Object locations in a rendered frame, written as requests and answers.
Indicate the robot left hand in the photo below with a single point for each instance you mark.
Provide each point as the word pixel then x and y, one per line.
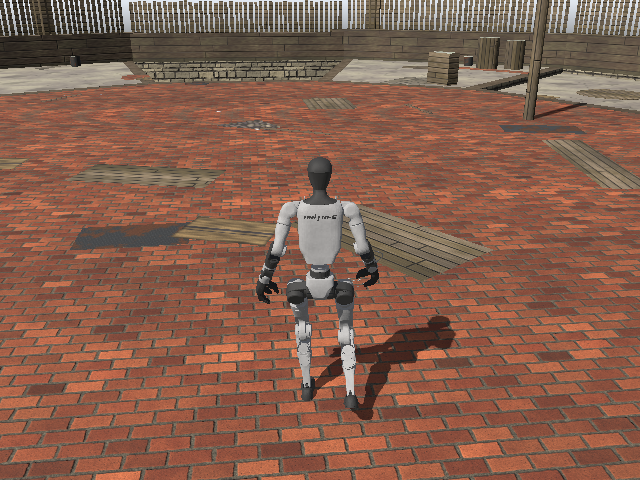
pixel 261 288

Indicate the robot right forearm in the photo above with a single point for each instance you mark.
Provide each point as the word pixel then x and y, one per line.
pixel 369 259

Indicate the right robot upper arm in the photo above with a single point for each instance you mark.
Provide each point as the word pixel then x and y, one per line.
pixel 351 210

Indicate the left robot upper arm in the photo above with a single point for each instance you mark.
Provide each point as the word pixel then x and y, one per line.
pixel 288 210

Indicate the robot left forearm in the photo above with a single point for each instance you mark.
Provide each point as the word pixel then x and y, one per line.
pixel 269 266

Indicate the left robot foot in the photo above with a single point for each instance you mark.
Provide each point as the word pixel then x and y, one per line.
pixel 307 393

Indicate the robot right hand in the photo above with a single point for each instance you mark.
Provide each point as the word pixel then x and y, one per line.
pixel 364 272

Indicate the robot left thigh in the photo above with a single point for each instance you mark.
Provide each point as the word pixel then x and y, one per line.
pixel 296 296

